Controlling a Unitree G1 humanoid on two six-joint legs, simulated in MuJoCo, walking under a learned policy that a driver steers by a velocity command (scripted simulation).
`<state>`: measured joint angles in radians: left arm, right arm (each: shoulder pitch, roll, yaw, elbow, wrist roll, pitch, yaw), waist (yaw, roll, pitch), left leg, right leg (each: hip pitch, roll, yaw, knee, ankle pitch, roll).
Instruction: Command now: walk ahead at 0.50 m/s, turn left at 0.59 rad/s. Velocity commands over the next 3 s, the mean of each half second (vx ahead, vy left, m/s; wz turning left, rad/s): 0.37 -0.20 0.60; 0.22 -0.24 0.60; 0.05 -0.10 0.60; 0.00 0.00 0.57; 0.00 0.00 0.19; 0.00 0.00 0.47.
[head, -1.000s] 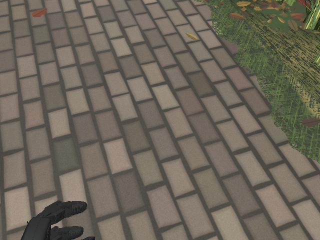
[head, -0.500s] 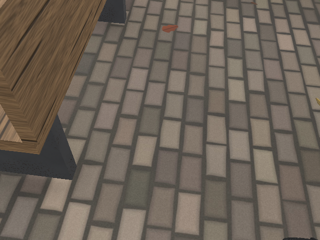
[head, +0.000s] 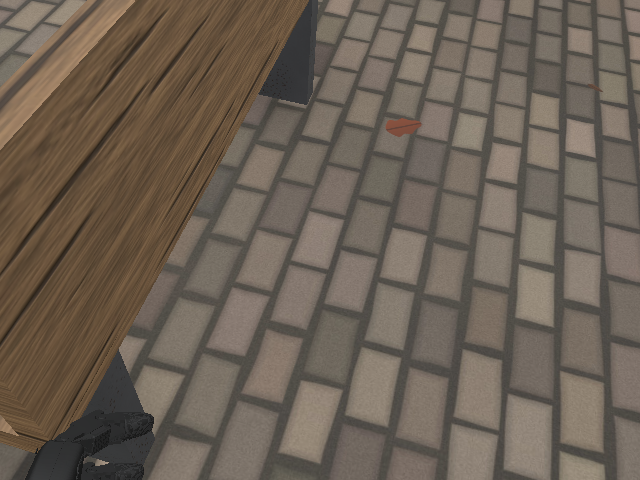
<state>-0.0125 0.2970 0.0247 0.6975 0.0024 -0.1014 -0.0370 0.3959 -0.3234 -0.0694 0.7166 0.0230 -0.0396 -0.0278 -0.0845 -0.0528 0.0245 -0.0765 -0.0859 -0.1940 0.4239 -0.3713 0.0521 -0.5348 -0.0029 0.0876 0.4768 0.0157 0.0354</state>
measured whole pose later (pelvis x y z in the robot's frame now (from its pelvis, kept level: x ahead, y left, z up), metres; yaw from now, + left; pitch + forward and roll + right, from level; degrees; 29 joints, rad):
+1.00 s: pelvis +0.41 -0.16 +0.00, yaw +36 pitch +2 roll -2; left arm 0.22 0.26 0.06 0.59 0.02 0.02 -0.01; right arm 0.23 -0.33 -0.09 0.64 0.01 0.02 -0.10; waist -0.03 0.04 0.04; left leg -0.51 0.02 -0.11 1.18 -0.55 -0.08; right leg -0.31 0.01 -0.04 0.52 -0.25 0.00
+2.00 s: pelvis +0.48 -0.29 +0.01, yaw +71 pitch +2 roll +0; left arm 0.19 0.29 0.07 0.66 0.00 0.00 0.05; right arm 0.10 -0.29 -0.08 0.66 0.01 0.04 0.00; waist 0.04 0.01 0.04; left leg -0.38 0.05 -0.01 0.76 -0.38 -0.08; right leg -0.23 -0.08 -0.19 0.41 -0.21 -0.01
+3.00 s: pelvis +0.41 -0.30 +0.00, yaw +90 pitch +3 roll -2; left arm 0.11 0.32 0.07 0.77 0.01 0.01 0.07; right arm 0.18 -0.28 -0.07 0.68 0.00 0.00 -0.02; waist -0.02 -0.03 0.04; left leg -0.33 -0.07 -0.07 0.48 -0.19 0.08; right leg -0.56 -0.01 0.06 1.08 -0.36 0.08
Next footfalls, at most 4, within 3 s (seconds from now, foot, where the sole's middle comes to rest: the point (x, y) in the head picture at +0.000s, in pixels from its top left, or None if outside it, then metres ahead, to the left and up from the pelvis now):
0.04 right None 0.20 -0.14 -0.77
0.42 left None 0.29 0.05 -0.77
0.88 right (401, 444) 0.53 -0.23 -0.77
1.22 left None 0.45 -0.12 -0.77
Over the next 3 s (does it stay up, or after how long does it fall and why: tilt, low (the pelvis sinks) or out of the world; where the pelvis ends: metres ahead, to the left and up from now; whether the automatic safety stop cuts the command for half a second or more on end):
stays up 0.41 -0.30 0.00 its command is cut before an obstacle after 0.1 s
